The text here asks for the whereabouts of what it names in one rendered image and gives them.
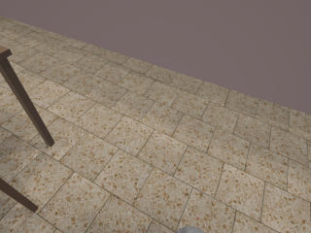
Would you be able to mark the table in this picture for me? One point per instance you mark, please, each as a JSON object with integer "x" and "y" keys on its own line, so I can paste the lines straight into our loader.
{"x": 15, "y": 85}

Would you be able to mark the chair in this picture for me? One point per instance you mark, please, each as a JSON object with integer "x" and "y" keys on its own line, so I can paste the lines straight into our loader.
{"x": 9, "y": 190}

